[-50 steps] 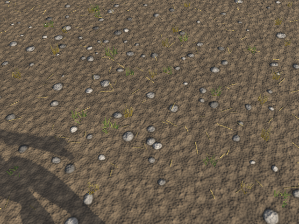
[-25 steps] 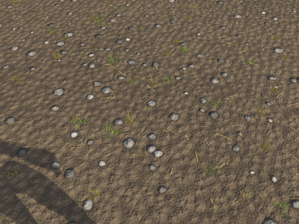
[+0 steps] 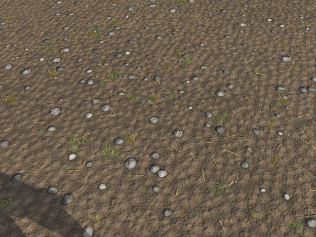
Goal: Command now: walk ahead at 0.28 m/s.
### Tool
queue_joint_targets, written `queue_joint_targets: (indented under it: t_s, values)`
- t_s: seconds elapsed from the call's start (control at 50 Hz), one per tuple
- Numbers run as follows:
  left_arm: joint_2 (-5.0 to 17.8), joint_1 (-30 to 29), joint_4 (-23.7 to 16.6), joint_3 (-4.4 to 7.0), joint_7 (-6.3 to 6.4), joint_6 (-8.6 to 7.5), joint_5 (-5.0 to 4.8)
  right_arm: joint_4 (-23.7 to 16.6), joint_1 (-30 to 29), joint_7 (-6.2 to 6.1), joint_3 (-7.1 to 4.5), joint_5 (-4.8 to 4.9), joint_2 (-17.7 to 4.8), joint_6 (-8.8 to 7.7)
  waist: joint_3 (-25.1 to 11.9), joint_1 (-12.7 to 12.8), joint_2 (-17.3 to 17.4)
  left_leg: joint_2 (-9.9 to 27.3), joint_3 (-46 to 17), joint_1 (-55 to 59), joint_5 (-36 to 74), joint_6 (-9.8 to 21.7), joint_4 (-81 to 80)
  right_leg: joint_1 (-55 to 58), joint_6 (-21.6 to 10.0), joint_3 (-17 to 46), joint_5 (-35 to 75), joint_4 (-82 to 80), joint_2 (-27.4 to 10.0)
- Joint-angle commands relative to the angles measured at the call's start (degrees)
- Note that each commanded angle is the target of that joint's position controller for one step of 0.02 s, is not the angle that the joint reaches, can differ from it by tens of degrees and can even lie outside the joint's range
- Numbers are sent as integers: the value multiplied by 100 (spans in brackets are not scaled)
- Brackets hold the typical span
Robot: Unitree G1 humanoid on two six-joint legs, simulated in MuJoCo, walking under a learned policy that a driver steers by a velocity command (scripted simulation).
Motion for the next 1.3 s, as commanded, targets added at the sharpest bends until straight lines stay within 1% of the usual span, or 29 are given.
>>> queue_joint_targets:
  t_s: [0.02, 0.04, 0.06, 0.08, 0.1, 0.12, 0.16, 0.2, 0.32, 0.44, 0.48, 0.52, 0.54, 0.56, 0.58, 0.6, 0.64, 0.68, 0.8, 0.94, 1.02, 1.06, 1.08, 1.1, 1.12, 1.14, 1.18, 1.22, 1.3]
  values:
    - [381, 248, -114, 97, -144, -331, -46, -422, -681, 3, -214, 108, -988, -106, 798, 447, 738, 1162, -1496, -1176, -1290, 813, -1601, 568, -292, -199, 704, -1212, -1]
    - [453, 783, 179, 160, -163, -327, 30, -465, -777, 13, -180, 73, -856, -105, 555, 613, 456, 753, -972, -1534, -717, 599, -983, 1476, -168, -170, 1270, -1410, 160]
    - [741, 1472, 342, 245, -153, -328, 85, -553, -886, 36, -66, -5, -473, -143, 239, 821, -555, 197, -171, -2102, -174, 240, 699, 2230, -345, 1157, 689, -2041, -691]
    - [1475, 1983, 363, 378, -226, -366, 95, -833, -921, -14, -58, 39, -353, -235, 119, 851, -2001, -411, 208, -3193, -951, -3, 2294, 2671, -1168, 3755, -194, -3041, -1946]
    - [1121, 1526, 229, 234, -246, -435, 173, -791, -824, -12, -126, 166, -623, -320, 381, 599, -1346, -115, -360, -3612, -1159, 84, 3329, 2342, -1432, 4269, -649, -3217, -2238]
    - [813, 1074, 63, 148, -228, -469, 130, -711, -716, 47, -135, 220, -666, -392, 740, 404, -915, 173, -479, -3911, -552, 219, 3632, 2183, -1287, 3638, -642, -3186, -2058]
    - [707, 685, -95, 85, -239, -453, 105, -609, -793, 100, -180, 92, -705, -465, 773, 273, -587, 531, -238, -3958, 440, 301, 3369, 2136, -905, 2527, 296, -3262, -1622]
    - [434, 910, -31, -17, -217, -384, 144, -606, -944, 186, -209, 5, -656, -452, 574, 305, -689, 639, 4, -3598, 981, 206, 2985, 2106, -710, 1638, 1633, -3285, -1237]
    - [754, 1189, -49, -22, -36, -256, 180, -983, -2093, 281, -48, 20, -251, -388, 720, 504, -550, 451, 457, -3157, 2046, -151, 1113, 1578, -762, 673, 2905, -3510, -970]
    - [871, 1422, 38, 46, 0, -220, 63, -1247, -2767, 432, -32, 71, -442, -447, 939, 425, -597, 300, 413, -2736, 2266, 134, 67, 2004, -745, 494, 3319, -3393, -1352]
    - [1004, 1276, -21, 106, 1, -176, 89, -1196, -2451, 449, -119, 51, -661, -470, 567, 117, -702, 101, 512, -2111, 1949, 332, 0, 2313, -628, 399, 4888, -2801, -1427]
    - [1030, 1108, -107, 120, -1, -77, 159, -750, -940, 375, -344, 65, -1053, -437, -456, -680, -774, -225, 739, -125, 1834, 638, -12, 2048, -414, 135, 6493, -997, -1130]
    - [868, 1105, -250, 42, -4, -66, 236, -491, 156, 303, -440, 8, -1359, -400, -1232, -1062, -363, 672, -296, 1785, 1572, 966, 197, 676, -273, 70, 5025, 696, -884]
    - [-103, 1972, -296, -219, -91, -183, 203, -293, 581, 345, -504, -69, -1769, -392, -2275, -540, 1383, 2187, -3319, 3633, -104, 1966, -562, -1437, 73, 146, 476, 2917, 327]
    - [433, 1564, -250, -100, -136, -362, 41, -271, 435, 352, -343, -43, -1175, -394, -2053, -722, 1078, 2180, -4202, 3265, -704, 1850, -1439, -2065, -36, 902, -522, 3695, 262]
    - [841, 894, -533, 25, -153, -465, -130, -322, -164, 340, -265, -32, -966, -422, -934, -576, 873, 2007, -3290, 2350, -430, 1549, -1561, -2522, -138, 755, -126, 3851, -53]
    - [815, 390, -655, 66, -73, -491, -46, -424, -939, 377, -181, -110, -708, -495, -167, -185, 28, 1582, -1905, 665, 1009, 1320, -1845, -2050, -139, 551, 779, 3241, -564]
    - [570, 648, -620, 71, -58, -341, 37, -352, -1095, 410, -134, -162, -548, -544, -117, 137, 252, 1295, -1287, -34, 1423, 1274, -2141, -1447, -95, 590, 1040, 2835, -786]
    - [520, -392, -1088, 72, -43, -201, 160, -12, -546, 244, -191, -105, -911, -552, 404, 27, 122, 1160, -547, -327, 1785, 1327, -2588, -2169, 228, 390, 2307, 1074, -903]
    - [440, -1741, -1537, -30, -230, -306, 65, 344, 252, 161, -203, 7, -1084, -414, 534, -431, 128, 1221, -141, 503, 1964, 1059, -2306, -1909, 181, 116, 3217, -860, -490]
    - [703, -1647, -1671, 42, -343, -359, 52, 408, 241, 132, -260, 9, -1208, -265, 337, -183, 298, 1543, -247, 1289, 2926, 869, -1631, -1566, -115, 72, 2317, -1204, -316]
    - [1109, -242, -1275, 269, -301, -367, 61, 345, 89, 128, -208, -41, -1108, -195, -533, 522, 284, 1107, 116, 970, 4389, 621, 34, 397, -416, -181, 2247, -1334, -29]
    - [1562, 854, -1058, 397, -245, -346, 130, 177, 177, 115, -92, -163, -875, -202, -1464, 843, -362, 729, 402, -194, 2998, 416, 1882, 2195, -798, 986, 2374, -1143, -1062]
    - [1878, 1133, -901, 464, -289, -304, 138, 193, 911, 189, 121, -122, -84, -332, -2094, 421, -1934, -358, 304, -2507, -785, 67, 3723, 3981, -1661, 3724, 994, -1888, -2185]
    - [1248, 1028, -980, 287, -302, -320, 115, 252, 546, 205, -16, 20, -755, -460, -1850, 635, -1236, -114, -481, -3134, -1187, 175, 4394, 3814, -1466, 4056, 421, -2330, -2082]
    - [1040, 530, -1080, 214, -286, -341, 124, 78, 2, 221, -105, 159, -1061, -546, -1045, 552, -949, 170, -392, -3457, -667, 278, 4452, 3094, -1226, 3195, 762, -2417, -1921]
    - [820, -178, -1212, 148, -296, -363, 183, 15, -420, 156, -128, 40, -971, -549, -323, 232, -337, 659, -171, -3063, 226, 215, 3890, 1681, -1106, 2077, 2051, -2711, -1531]
    - [664, -281, -1177, 108, -317, -397, 228, 65, -252, 156, -130, -1, -761, -417, -255, -20, -490, 840, -181, -2520, 561, 154, 3533, 1122, -1069, 1549, 2461, -3024, -1268]
    - [899, 14, -981, 174, -241, -418, 184, -100, -696, 136, -119, -74, -627, -275, 79, -28, -354, 926, -83, -2948, 1183, -63, 2665, 921, -1190, 1029, 2940, -3380, -1226]
Keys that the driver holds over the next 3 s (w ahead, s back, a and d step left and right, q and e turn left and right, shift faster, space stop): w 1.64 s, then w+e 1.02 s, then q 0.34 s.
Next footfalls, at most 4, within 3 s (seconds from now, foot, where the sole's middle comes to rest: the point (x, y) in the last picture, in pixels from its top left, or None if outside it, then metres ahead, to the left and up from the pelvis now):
0.54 left None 0.41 0.11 -0.77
1.06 right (195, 200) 0.71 -0.12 -0.77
1.62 left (145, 147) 1.02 0.11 -0.77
2.20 right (189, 110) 1.30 -0.14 -0.77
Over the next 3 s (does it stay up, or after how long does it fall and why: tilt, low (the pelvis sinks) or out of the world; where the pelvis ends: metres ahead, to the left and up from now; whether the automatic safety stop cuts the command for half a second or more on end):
stays up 1.53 -0.11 0.01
